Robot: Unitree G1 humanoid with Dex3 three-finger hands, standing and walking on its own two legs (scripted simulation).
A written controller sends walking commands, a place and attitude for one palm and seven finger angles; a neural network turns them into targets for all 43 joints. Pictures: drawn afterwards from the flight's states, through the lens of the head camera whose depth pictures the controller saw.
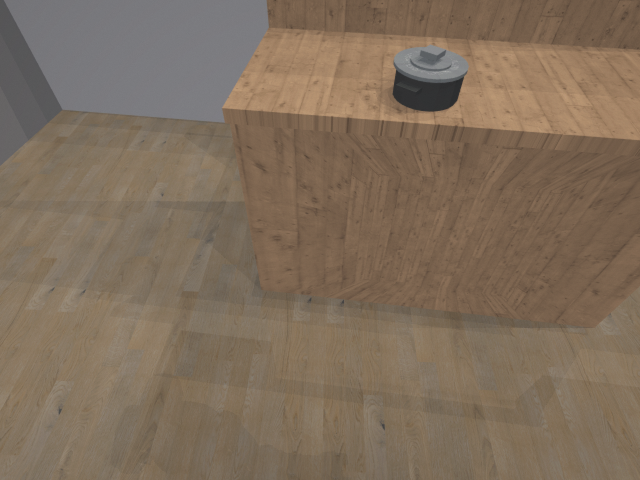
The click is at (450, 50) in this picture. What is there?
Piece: lid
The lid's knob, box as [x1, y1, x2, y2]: [420, 45, 445, 60]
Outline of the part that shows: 420,52 421,56 436,60 444,55 445,49 429,45 422,49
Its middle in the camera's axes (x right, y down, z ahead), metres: +0.25 -0.42 +0.87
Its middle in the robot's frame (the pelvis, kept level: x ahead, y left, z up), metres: +0.95 -0.21 +0.11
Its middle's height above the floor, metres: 0.89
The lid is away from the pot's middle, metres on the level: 0.00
